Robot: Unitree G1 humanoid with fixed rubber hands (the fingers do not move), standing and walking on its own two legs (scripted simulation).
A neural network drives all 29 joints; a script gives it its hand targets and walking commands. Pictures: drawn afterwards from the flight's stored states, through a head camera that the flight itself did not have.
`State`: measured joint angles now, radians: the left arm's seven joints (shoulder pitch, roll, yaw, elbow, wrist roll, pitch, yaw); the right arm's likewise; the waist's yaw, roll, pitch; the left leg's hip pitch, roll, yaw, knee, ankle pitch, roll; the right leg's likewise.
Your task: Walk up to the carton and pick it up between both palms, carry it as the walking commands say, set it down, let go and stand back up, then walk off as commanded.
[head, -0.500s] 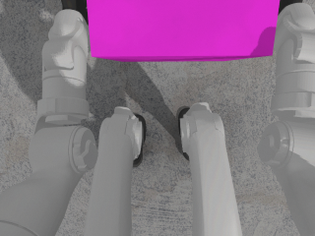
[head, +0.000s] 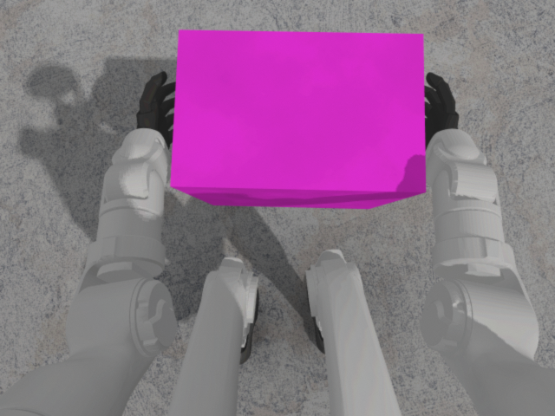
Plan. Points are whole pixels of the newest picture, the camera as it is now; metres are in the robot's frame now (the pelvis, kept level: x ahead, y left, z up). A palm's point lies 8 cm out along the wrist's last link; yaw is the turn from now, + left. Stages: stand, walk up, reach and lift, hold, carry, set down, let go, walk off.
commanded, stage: reach and lift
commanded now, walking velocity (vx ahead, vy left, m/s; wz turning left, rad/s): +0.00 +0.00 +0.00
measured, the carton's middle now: (294, 139) +0.48 -0.05 -0.13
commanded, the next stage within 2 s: none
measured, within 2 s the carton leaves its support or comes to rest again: neither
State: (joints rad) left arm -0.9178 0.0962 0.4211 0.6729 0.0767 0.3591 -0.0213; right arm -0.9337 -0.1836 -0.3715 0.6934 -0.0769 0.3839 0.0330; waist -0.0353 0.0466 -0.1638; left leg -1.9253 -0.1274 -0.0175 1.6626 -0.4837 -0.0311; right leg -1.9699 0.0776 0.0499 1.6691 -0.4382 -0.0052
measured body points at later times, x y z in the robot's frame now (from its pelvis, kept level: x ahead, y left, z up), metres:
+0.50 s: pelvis +0.02 +0.00 +0.06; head +0.24 -0.03 +0.46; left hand +0.48 +0.15 +0.00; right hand +0.45 -0.24 -0.01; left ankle +0.11 +0.11 -0.48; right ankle +0.12 -0.11 -0.48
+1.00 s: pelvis +0.04 +0.00 +0.14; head +0.21 -0.03 +0.55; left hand +0.46 +0.15 +0.08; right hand +0.43 -0.23 +0.07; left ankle +0.11 +0.11 -0.48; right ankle +0.12 -0.11 -0.48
